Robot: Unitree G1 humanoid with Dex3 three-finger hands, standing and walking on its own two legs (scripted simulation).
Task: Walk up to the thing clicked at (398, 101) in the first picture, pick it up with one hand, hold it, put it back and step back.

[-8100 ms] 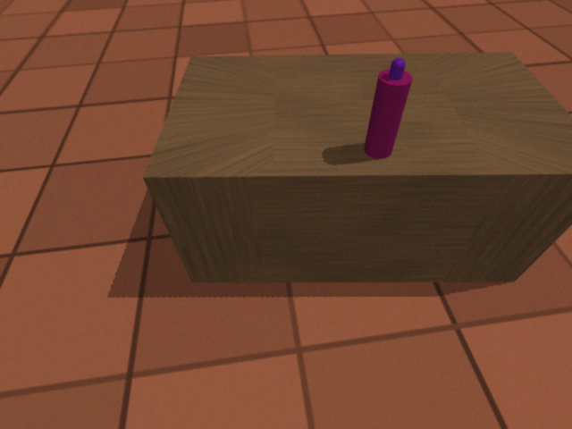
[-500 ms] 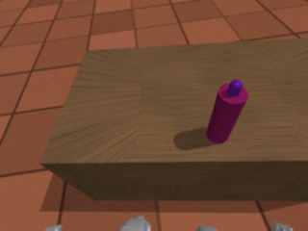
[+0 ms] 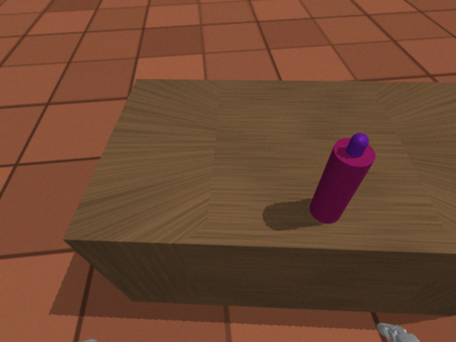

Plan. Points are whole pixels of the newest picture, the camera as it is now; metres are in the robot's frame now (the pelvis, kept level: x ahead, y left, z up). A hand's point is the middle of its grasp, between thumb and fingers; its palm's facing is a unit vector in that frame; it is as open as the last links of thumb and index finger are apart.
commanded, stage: walk up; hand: right
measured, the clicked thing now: (340, 179) +0.45 -0.22 -0.02
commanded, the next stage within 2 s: stand in 0.84 s
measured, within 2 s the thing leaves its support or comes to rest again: neither
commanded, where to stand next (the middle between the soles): +0.04 +0.01 m, yaw -3 degrees
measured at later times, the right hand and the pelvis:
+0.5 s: hand out of the picture +0.09 -0.25 -0.14, palm faces -0.01 +0.95 -0.32, open 7.4 cm; pelvis +0.00 +0.00 +0.02, yaw +0 degrees
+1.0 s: hand out of the picture +0.09 -0.26 -0.14, palm faces -0.01 +0.95 -0.33, open 7.4 cm; pelvis +0.01 -0.01 +0.02, yaw +0 degrees
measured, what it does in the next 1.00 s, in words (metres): stands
